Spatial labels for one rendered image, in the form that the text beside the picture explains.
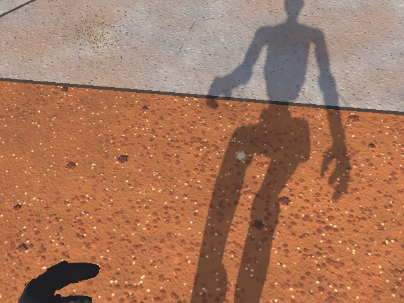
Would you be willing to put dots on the robot left hand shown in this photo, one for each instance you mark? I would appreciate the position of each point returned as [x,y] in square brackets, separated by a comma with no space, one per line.
[42,289]

